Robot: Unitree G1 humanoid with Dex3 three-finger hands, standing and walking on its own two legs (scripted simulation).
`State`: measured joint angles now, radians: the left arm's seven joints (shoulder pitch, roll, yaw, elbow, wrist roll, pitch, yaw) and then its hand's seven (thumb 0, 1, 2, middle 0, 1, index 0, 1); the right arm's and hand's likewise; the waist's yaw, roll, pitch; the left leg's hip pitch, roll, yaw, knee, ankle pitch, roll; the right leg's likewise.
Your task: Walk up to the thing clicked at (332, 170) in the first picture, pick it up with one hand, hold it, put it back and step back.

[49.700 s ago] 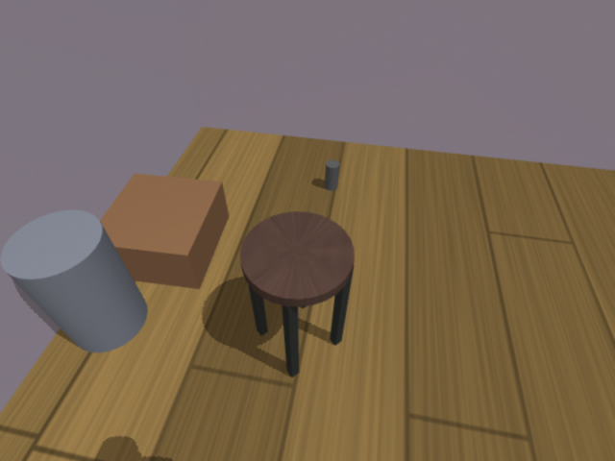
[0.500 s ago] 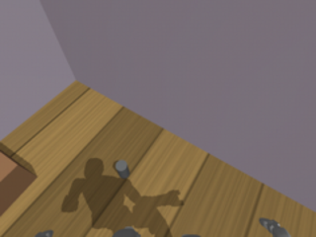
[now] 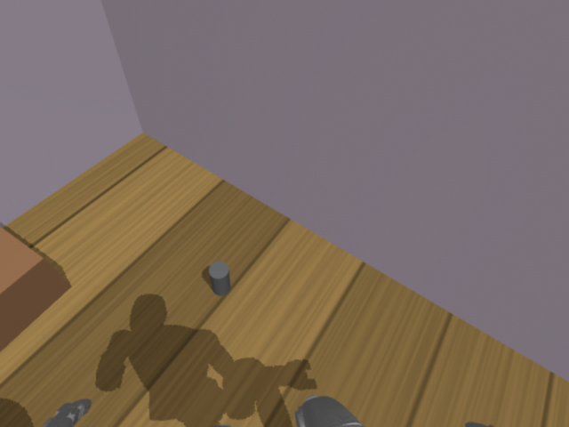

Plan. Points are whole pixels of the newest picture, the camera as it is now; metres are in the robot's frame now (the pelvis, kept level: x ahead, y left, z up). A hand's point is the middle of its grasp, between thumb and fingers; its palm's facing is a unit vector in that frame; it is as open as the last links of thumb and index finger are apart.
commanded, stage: step back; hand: left
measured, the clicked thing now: (220, 279) +0.66 +0.18 -0.69
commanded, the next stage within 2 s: none
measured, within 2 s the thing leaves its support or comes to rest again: neither
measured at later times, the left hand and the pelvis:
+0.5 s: hand out of the picture -0.08 +0.21 -0.13, palm faces -0.02 -0.90 -0.43, open 7.4 cm; pelvis -0.17 -0.06 +0.00, yaw -1 degrees
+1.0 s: hand out of the picture -0.27 +0.19 -0.16, palm faces +0.00 -0.92 -0.40, open 7.4 cm; pelvis -0.34 -0.08 -0.01, yaw -1 degrees
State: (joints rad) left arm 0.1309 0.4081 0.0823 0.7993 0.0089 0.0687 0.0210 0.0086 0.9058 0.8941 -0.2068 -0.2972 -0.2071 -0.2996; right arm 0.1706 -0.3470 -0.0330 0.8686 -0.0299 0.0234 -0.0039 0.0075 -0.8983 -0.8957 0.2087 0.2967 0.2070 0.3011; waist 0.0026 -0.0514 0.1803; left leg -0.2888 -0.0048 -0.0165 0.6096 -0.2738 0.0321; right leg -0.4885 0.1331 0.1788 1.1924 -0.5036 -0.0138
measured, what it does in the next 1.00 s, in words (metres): walks backwards: right foot, then left foot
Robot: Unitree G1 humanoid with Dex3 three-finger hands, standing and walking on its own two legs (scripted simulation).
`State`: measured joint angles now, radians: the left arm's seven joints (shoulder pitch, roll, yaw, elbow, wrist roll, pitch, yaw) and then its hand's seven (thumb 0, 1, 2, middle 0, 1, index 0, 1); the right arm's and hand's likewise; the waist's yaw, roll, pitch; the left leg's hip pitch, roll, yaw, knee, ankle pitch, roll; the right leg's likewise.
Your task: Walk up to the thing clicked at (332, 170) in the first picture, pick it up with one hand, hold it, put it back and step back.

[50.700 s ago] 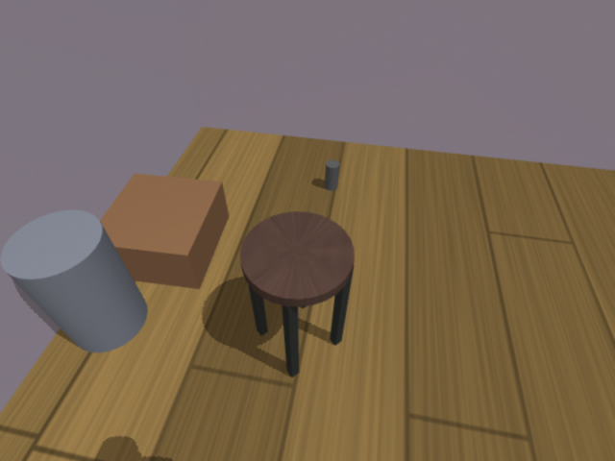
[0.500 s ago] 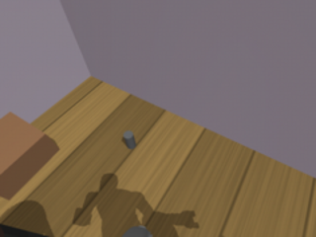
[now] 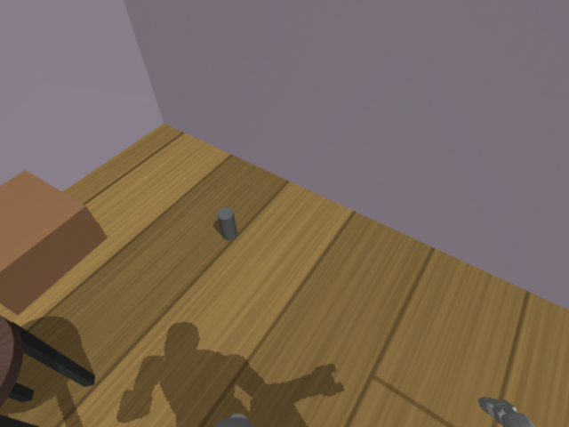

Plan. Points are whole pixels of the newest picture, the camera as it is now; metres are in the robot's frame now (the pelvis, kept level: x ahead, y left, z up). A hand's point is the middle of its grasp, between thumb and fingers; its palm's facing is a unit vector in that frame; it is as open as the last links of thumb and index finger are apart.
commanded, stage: step back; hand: left
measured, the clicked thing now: (227, 224) +0.99 +0.27 -0.68
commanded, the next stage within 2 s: stand in 1.08 s
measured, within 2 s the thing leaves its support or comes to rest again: neither
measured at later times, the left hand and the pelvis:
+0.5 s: hand out of the picture +0.04 +0.30 -0.13, palm faces +0.03 -0.92 -0.39, open 7.4 cm; pelvis -0.02 +0.01 +0.02, yaw +3 degrees
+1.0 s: hand out of the picture +0.12 +0.29 -0.14, palm faces +0.07 -0.94 -0.34, open 7.4 cm; pelvis +0.03 +0.03 +0.02, yaw +3 degrees
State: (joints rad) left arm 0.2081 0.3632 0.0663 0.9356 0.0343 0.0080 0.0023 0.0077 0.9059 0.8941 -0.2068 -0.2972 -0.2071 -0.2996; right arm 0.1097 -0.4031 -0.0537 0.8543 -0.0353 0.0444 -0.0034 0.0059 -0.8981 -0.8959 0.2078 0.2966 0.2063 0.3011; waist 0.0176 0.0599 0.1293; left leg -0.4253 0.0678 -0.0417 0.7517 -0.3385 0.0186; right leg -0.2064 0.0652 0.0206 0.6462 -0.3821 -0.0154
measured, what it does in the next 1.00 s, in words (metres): steps on the spot: left foot, then right foot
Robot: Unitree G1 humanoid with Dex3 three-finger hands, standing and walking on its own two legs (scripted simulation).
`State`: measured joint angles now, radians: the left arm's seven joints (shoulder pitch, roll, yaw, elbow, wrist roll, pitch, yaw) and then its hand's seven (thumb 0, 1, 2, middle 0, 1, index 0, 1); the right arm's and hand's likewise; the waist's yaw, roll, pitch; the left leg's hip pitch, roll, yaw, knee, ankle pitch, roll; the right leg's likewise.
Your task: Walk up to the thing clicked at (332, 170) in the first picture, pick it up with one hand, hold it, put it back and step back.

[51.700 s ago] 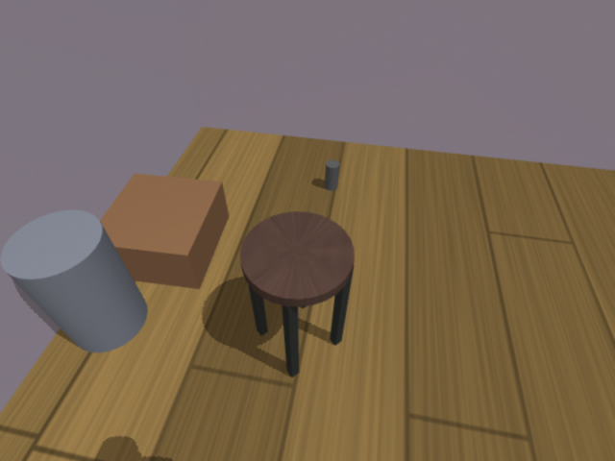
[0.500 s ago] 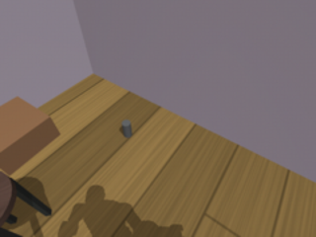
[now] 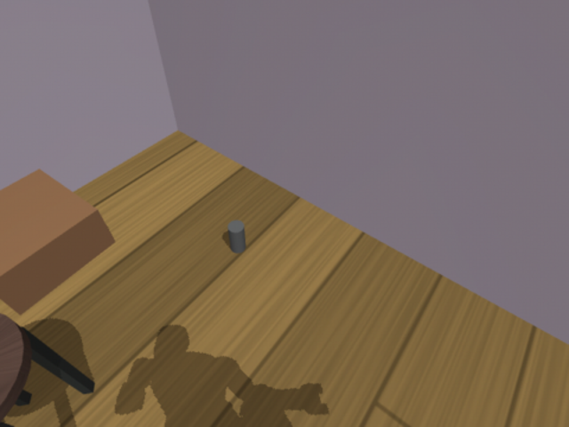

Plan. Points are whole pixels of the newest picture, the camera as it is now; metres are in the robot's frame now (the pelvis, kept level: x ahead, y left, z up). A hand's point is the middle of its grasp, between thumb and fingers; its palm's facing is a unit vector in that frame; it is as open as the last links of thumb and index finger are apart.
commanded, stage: step back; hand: left
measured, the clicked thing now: (237, 237) +0.97 +0.18 -0.70
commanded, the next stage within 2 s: stand in 0.08 s
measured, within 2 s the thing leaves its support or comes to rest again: neither
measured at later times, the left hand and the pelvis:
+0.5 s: hand out of the picture +0.06 +0.26 -0.14, palm faces -0.01 -0.94 -0.33, open 7.4 cm; pelvis -0.02 +0.00 +0.01, yaw +0 degrees
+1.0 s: hand out of the picture +0.04 +0.24 -0.14, palm faces -0.03 -0.94 -0.34, open 7.4 cm; pelvis -0.02 -0.01 +0.01, yaw +0 degrees
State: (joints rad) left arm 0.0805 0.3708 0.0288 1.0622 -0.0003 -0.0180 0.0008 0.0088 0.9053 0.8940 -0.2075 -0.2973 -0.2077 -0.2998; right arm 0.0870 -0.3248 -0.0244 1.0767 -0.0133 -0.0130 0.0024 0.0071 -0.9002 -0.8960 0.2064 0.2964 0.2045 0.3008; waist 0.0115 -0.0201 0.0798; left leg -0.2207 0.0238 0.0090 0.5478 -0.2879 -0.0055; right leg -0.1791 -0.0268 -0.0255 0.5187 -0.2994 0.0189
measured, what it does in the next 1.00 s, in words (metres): stands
